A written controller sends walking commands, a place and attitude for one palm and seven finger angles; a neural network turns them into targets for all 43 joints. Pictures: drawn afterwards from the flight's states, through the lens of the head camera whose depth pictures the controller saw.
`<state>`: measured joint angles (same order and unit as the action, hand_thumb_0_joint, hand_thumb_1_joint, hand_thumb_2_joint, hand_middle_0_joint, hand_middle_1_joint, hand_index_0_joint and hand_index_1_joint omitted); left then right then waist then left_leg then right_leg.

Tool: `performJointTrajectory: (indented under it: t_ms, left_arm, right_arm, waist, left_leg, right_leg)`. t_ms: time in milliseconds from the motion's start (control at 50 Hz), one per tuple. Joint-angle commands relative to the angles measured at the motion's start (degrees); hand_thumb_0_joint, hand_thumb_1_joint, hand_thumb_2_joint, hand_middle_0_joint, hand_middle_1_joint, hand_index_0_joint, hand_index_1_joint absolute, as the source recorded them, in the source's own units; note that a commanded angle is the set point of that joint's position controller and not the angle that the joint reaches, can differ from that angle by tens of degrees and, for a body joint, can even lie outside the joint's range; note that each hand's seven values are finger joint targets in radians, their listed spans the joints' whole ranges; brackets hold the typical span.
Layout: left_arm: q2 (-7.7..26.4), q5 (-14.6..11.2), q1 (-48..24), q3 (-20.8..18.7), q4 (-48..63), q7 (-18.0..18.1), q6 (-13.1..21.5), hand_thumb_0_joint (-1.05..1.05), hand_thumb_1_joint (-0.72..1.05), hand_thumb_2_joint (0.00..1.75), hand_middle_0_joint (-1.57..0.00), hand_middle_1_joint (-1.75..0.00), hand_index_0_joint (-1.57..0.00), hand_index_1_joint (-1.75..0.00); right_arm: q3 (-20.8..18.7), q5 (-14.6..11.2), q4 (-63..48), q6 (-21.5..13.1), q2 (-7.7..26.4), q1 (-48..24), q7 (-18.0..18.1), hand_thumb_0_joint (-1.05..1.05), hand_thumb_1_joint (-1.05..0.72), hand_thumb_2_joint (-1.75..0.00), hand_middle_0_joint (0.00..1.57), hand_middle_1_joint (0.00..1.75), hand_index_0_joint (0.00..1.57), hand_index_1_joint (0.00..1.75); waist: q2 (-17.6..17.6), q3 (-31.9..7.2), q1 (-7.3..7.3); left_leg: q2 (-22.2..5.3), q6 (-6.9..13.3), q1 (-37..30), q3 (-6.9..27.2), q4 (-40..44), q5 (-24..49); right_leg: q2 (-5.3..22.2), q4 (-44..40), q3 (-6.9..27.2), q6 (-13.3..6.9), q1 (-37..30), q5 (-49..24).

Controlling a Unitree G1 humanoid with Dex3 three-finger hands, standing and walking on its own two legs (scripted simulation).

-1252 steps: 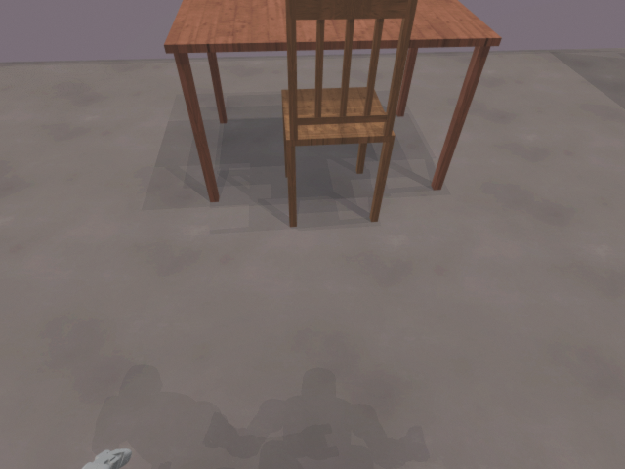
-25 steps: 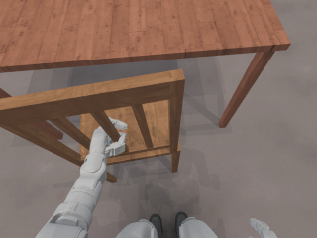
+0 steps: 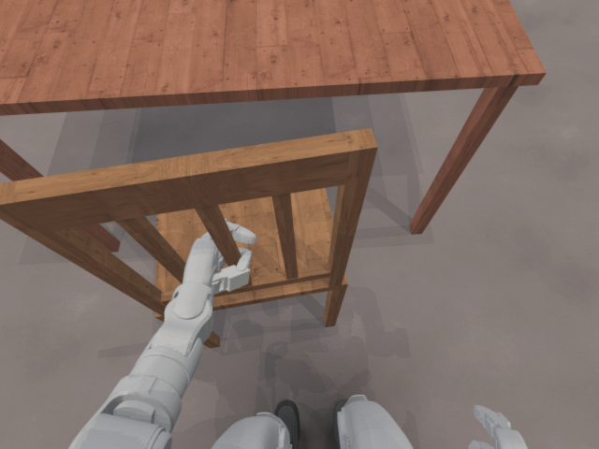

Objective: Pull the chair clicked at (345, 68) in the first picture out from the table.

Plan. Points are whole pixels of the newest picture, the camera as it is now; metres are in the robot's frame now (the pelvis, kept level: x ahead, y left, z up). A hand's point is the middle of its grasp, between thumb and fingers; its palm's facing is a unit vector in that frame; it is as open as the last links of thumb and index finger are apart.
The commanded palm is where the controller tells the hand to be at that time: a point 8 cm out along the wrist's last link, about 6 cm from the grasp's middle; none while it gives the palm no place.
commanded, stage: step backward, pulling the chair out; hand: left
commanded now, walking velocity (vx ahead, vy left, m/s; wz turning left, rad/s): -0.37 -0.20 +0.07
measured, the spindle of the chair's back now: (229, 251) +0.38 +0.11 -0.06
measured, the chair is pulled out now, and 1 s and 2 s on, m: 0.14 0.29 0.49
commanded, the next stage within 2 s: none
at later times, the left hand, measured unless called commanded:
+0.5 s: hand (247, 311) +0.29 +0.08 -0.07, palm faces +0.01 -0.98 -0.20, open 5.4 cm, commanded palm +0.27 +0.14 -0.07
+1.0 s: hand (239, 380) +0.20 +0.09 -0.07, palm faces -0.02 -0.98 -0.19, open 5.3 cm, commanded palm +0.18 +0.14 -0.07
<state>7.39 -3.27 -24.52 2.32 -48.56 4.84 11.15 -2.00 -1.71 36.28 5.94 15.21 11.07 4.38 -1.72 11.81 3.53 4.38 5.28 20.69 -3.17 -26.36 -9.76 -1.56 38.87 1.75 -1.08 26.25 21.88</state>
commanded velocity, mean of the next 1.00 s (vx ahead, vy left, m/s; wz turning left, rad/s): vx -0.38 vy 0.03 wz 0.09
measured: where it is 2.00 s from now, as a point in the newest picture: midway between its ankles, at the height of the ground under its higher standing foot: outside the picture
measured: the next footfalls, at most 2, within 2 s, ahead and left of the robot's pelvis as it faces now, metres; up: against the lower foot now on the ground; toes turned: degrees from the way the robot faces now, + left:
right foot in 0.26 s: -0.03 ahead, -0.19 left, +0.00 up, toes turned +0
left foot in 0.54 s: -0.05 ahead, +0.08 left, +0.00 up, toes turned -1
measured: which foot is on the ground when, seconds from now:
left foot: down 0.00-0.34, up 0.36-0.52, down 0.54-0.88, up 0.90-1.00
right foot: up 0.00-0.24, down 0.26-1.00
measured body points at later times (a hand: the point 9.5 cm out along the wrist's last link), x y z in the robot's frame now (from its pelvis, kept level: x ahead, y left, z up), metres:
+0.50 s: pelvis -0.06 -0.05 +0.00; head +0.06 -0.08 +0.43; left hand +0.29 +0.13 -0.06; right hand +0.03 -0.34 -0.14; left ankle -0.07 +0.07 -0.72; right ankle -0.07 -0.19 -0.74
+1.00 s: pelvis -0.15 -0.03 +0.00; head -0.03 -0.07 +0.43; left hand +0.20 +0.14 -0.05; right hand -0.04 -0.26 -0.16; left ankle -0.16 +0.10 -0.69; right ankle -0.12 -0.16 -0.74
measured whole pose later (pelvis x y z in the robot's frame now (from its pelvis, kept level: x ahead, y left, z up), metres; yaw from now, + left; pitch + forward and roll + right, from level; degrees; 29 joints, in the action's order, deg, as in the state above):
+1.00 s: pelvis -0.15 -0.03 +0.00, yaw -1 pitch +3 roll +0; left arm 7.8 -2.5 -25.8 -2.4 -50.9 3.3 10.7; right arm 0.6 -2.1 40.3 3.5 12.2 6.6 4.0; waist -3.9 13.6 1.4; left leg 1.5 -2.3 26.2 3.4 -50.2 -26.4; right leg 1.4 26.7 -1.5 -0.3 19.2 10.6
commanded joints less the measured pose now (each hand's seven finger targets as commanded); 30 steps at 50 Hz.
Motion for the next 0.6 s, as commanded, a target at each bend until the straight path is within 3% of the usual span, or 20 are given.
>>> performJointTrajectory:
  t_ms: [0, 40, 100, 140, 200, 240, 260, 280, 300, 320, 340, 360, 380, 420, 440, 460, 500, 540, 560, 580]
  left_arm:
    - [6.77, 3.35, -12.05, -1.71, 10.26, 0.35, 3.91, 0.00, 0.90, 0.90, -0.50, -1.45, -0.50, -1.45]
    - [7.78, 4.01, -13.04, -2.59, 8.77, 0.20, 4.16, 0.00, 0.90, 0.90, -0.50, -1.45, -0.50, -1.45]
    - [7.67, 5.01, -15.37, -2.24, 7.72, -0.29, 4.61, 0.00, 0.90, 0.90, -0.50, -1.45, -0.50, -1.45]
    - [9.55, 5.45, -14.40, -4.13, 6.89, -0.16, 4.90, 0.00, 0.90, 0.90, -0.50, -1.45, -0.50, -1.45]
    - [9.28, 4.93, -13.23, -4.40, 6.16, -0.36, 4.93, 0.00, 0.90, 0.90, -0.50, -1.45, -0.50, -1.45]
    - [11.40, 4.81, -10.12, -6.48, 6.21, -0.39, 5.00, 0.00, 0.90, 0.90, -0.50, -1.45, -0.50, -1.45]
    - [11.79, 4.40, -9.55, -6.71, 6.73, -0.46, 4.92, 0.00, 0.90, 0.90, -0.50, -1.45, -0.50, -1.45]
    - [12.54, 4.08, -9.59, -6.65, 7.89, -0.55, 4.94, 0.00, 0.90, 0.90, -0.50, -1.45, -0.50, -1.45]
    - [14.65, 3.51, -10.03, -8.38, 8.33, -0.38, 4.80, 0.00, 0.90, 0.90, -0.50, -1.45, -0.50, -1.45]
    - [15.73, 2.94, -10.72, -8.95, 9.71, -0.45, 4.78, 0.00, 0.90, 0.90, -0.50, -1.45, -0.50, -1.45]
    - [17.48, 2.74, -8.51, -10.51, 9.08, -0.20, 4.09, 0.00, 0.90, 0.90, -0.50, -1.45, -0.50, -1.45]
    - [16.66, 2.70, -8.69, -9.58, 9.86, -0.24, 3.57, 0.00, 0.90, 0.90, -0.50, -1.45, -0.50, -1.45]
    - [15.48, 2.93, -9.51, -8.73, 10.79, -0.26, 3.16, 0.00, 0.90, 0.90, -0.50, -1.45, -0.50, -1.45]
    - [15.53, 2.86, -8.69, -9.31, 10.25, 0.11, 1.99, 0.00, 0.90, 0.90, -0.50, -1.45, -0.50, -1.45]
    - [15.53, 2.84, -8.99, -8.91, 9.76, 0.40, 1.25, 0.00, 0.90, 0.90, -0.50, -1.45, -0.50, -1.45]
    - [15.39, 2.45, -8.65, -8.77, 9.30, 0.51, 0.90, 0.00, 0.90, 0.90, -0.50, -1.45, -0.50, -1.45]
    - [13.62, 1.96, -9.48, -6.74, 9.72, 0.29, 0.34, 0.00, 0.90, 0.90, -0.50, -1.45, -0.50, -1.45]
    - [12.35, 2.17, -12.27, -4.95, 10.07, -0.16, 0.10, 0.00, 0.90, 0.90, -0.50, -1.45, -0.50, -1.45]
    - [10.86, 2.30, -11.97, -4.04, 10.31, -0.44, 0.23, 0.00, 0.90, 0.90, -0.50, -1.45, -0.50, -1.45]
    - [9.37, 2.22, -12.27, -2.60, 12.29, -0.78, 0.40, 0.00, 0.90, 0.90, -0.50, -1.45, -0.50, -1.45]
  right_arm:
    - [-1.84, 1.87, -3.37, -3.56, 6.03, 4.29, -0.99, 0.00, -0.90, -0.90, 0.20, 0.30, 0.20, 0.30]
    - [-1.94, 2.07, -2.65, -4.35, 6.31, 5.25, -1.12, 0.00, -0.90, -0.90, 0.20, 0.30, 0.20, 0.30]
    - [-2.23, 2.33, -1.48, -5.08, 6.43, 4.76, -1.26, 0.00, -0.90, -0.90, 0.20, 0.30, 0.20, 0.30]
    - [-2.39, 2.48, -0.89, -5.50, 6.60, 4.94, -1.37, 0.00, -0.90, -0.90, 0.20, 0.30, 0.20, 0.30]
    - [-2.27, 1.95, -0.67, -5.76, 6.32, 4.22, -1.51, 0.00, -0.90, -0.90, 0.20, 0.30, 0.20, 0.30]
    - [-2.46, 1.40, -1.02, -5.65, 6.71, 3.68, -1.49, 0.00, -0.90, -0.90, 0.20, 0.30, 0.20, 0.30]
    - [-2.30, 0.89, -1.54, -5.45, 6.32, 2.67, -1.40, 0.00, -0.90, -0.90, 0.20, 0.30, 0.20, 0.30]
    - [-2.10, 0.33, -2.38, -5.15, 5.55, 1.53, -1.18, 0.00, -0.90, -0.90, 0.20, 0.30, 0.20, 0.30]
    - [-2.77, -0.26, -2.65, -4.67, 6.01, 2.39, -0.46, 0.00, -0.90, -0.90, 0.20, 0.30, 0.20, 0.30]
    - [-2.62, -0.60, -3.51, -4.41, 5.98, 0.92, 0.14, 0.00, -0.90, -0.90, 0.20, 0.30, 0.20, 0.30]
    - [-2.14, -0.71, -4.26, -4.14, 6.35, -0.97, 0.76, 0.00, -0.90, -0.90, 0.20, 0.30, 0.20, 0.30]
    - [-1.59, -0.64, -4.25, -4.02, 6.13, -3.12, 0.79, 0.00, -0.90, -0.90, 0.20, 0.30, 0.20, 0.30]
    - [-1.11, -0.52, -3.67, -4.33, 5.78, -3.86, 0.83, 0.00, -0.90, -0.90, 0.20, 0.30, 0.20, 0.30]
    - [-0.63, -0.42, -2.39, -4.89, 6.00, -3.24, 1.41, 0.00, -0.90, -0.90, 0.20, 0.30, 0.20, 0.30]
    - [-0.78, -0.67, -1.73, -4.79, 6.84, -2.82, 1.65, 0.00, -0.90, -0.90, 0.20, 0.30, 0.20, 0.30]
    - [-1.01, -0.61, -1.48, -4.70, 7.13, -1.80, 2.01, 0.00, -0.90, -0.90, 0.20, 0.30, 0.20, 0.30]
    - [-2.01, -0.72, -1.67, -4.15, 8.33, -0.04, 2.69, 0.00, -0.90, -0.90, 0.20, 0.30, 0.20, 0.30]
    - [-2.76, -0.74, -2.49, -3.16, 9.46, 1.12, 2.89, 0.00, -0.90, -0.90, 0.20, 0.30, 0.20, 0.30]
    - [-2.61, -0.53, -2.55, -3.04, 8.92, 2.24, 2.88, 0.00, -0.90, -0.90, 0.20, 0.30, 0.20, 0.30]
    - [-2.19, -0.33, -3.16, -2.91, 8.41, 1.93, 2.68, 0.00, -0.90, -0.90, 0.20, 0.30, 0.20, 0.30]
  waist:
    - [-2.85, -29.92, -1.66]
    - [-1.42, -29.28, -1.20]
    - [-6.85, -28.23, -0.60]
    - [-11.22, -28.76, -0.93]
    - [-10.66, -30.42, -1.09]
    - [-9.14, -31.96, -1.76]
    - [-6.22, -32.50, -2.08]
    - [-1.11, -32.41, -1.66]
    - [7.09, -32.91, -1.22]
    - [11.86, -31.74, -1.67]
    - [11.13, -29.53, -2.35]
    - [7.34, -27.59, -3.03]
    - [4.44, -26.93, -3.17]
    - [4.75, -26.88, -2.89]
    - [4.06, -25.67, -2.34]
    - [4.87, -26.80, -2.14]
    - [7.43, -28.25, -1.33]
    - [8.69, -27.28, -0.63]
    - [8.21, -29.38, -0.64]
    - [4.12, -31.62, -0.64]
  left_leg:
    - [-23.00, 3.82, -31.56, 18.45, 0.94, 49.46]
    - [-22.53, 2.76, -31.74, 17.14, 0.18, 49.52]
    - [-21.43, 2.14, -29.73, 16.42, 0.50, 43.51]
    - [-20.58, 1.93, -29.97, 15.50, -0.37, 42.96]
    - [-19.41, 1.29, -29.88, 14.90, -2.93, 43.35]
    - [-17.23, -0.14, -25.90, 12.51, -5.41, 38.38]
    - [-15.44, -1.37, -21.72, 10.50, -7.30, 33.87]
    - [-13.09, -3.19, -16.38, 7.39, -8.54, 26.23]
    - [-10.19, -5.38, -11.14, 4.78, -11.37, 13.90]
    - [-7.37, -6.81, -4.39, 4.04, -15.53, -2.95]
    - [-5.82, -6.98, 0.24, 5.72, -20.25, -12.92]
    - [-5.65, -6.81, 2.72, 7.49, -22.77, -15.32]
    - [-6.05, -6.92, 4.32, 8.52, -21.98, -15.16]
    - [-6.97, -7.06, 5.18, 9.42, -16.11, -13.02]
    - [-7.16, -7.13, 4.14, 8.65, -12.24, -10.39]
    - [-7.33, -7.13, 2.31, 8.20, -8.90, -6.68]
    - [-8.24, -6.79, -3.25, 6.76, -4.77, 5.45]
    - [-9.37, -6.07, -8.85, 5.38, -5.21, 15.57]
    - [-10.33, -5.76, -12.91, 5.96, -4.57, 23.93]
    - [-11.46, -5.21, -16.04, 7.57, -3.32, 32.98]
  right_leg:
    - [2.18, 4.51, 2.40, -0.05, 1.30, 4.72]
    - [2.24, -0.13, 1.30, 0.25, -1.01, 1.58]
    - [2.36, -4.44, 0.72, 0.14, -3.29, 1.30]
    - [2.30, -6.35, 0.06, 0.03, -3.99, 0.68]
    - [2.52, -12.11, -0.78, 0.39, -6.31, -3.71]
    - [3.35, -17.08, -1.01, 0.29, -11.83, -14.72]
    - [5.17, -18.69, -0.28, 0.06, -16.03, -25.85]
    - [8.82, -18.29, 1.79, -0.53, -20.04, -37.05]
    - [12.09, -16.27, 3.36, -2.37, -23.36, -43.35]
    - [16.32, -14.20, 6.02, -4.50, -26.05, -51.92]
    - [19.78, -13.73, 7.20, -6.44, -25.06, -55.43]
    - [21.31, -13.33, 7.88, -6.68, -23.71, -54.58]
    - [21.75, -12.31, 7.99, -6.80, -25.22, -55.05]
    - [21.10, -9.66, 7.42, -5.70, -29.36, -59.76]
    - [20.72, -8.84, 5.94, -4.96, -29.52, -59.24]
    - [19.76, -7.82, 5.31, -3.93, -30.42, -60.50]
    - [17.21, -6.56, 3.27, -1.54, -29.54, -61.00]
    - [13.68, -7.73, 0.40, 0.73, -25.10, -55.62]
    - [12.00, -6.97, -0.62, 1.16, -23.91, -54.80]
    - [10.47, -5.00, -1.80, 1.14, -23.40, -51.27]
